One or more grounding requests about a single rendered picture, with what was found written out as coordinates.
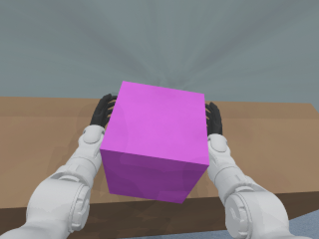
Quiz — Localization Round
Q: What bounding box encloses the robot right forearm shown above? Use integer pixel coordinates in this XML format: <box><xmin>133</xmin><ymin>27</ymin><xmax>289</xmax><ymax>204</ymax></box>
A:
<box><xmin>207</xmin><ymin>133</ymin><xmax>289</xmax><ymax>229</ymax></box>

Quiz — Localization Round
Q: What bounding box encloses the left robot upper arm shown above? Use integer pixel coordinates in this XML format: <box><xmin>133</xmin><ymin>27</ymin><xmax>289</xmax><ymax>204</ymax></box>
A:
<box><xmin>0</xmin><ymin>178</ymin><xmax>91</xmax><ymax>239</ymax></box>

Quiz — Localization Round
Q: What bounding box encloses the robot left forearm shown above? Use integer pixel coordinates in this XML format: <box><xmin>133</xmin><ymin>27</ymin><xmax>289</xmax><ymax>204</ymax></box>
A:
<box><xmin>26</xmin><ymin>124</ymin><xmax>106</xmax><ymax>221</ymax></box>

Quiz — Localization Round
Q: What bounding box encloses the pedestal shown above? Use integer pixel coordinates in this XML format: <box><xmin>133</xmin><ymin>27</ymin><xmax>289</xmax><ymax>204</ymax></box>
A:
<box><xmin>0</xmin><ymin>96</ymin><xmax>319</xmax><ymax>239</ymax></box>

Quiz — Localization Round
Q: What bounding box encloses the left robot hand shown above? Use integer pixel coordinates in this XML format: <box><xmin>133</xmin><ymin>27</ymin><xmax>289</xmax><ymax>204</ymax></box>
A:
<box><xmin>90</xmin><ymin>94</ymin><xmax>118</xmax><ymax>128</ymax></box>

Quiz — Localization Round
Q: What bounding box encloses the carton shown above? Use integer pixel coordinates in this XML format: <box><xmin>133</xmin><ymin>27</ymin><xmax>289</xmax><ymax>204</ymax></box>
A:
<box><xmin>100</xmin><ymin>81</ymin><xmax>209</xmax><ymax>204</ymax></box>

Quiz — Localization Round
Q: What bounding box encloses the right robot upper arm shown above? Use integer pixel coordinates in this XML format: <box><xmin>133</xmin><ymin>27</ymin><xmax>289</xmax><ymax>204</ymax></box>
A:
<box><xmin>225</xmin><ymin>191</ymin><xmax>312</xmax><ymax>239</ymax></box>

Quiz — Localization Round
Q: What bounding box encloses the right robot hand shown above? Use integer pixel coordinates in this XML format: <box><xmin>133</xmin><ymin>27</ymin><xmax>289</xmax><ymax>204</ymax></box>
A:
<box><xmin>204</xmin><ymin>102</ymin><xmax>223</xmax><ymax>136</ymax></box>

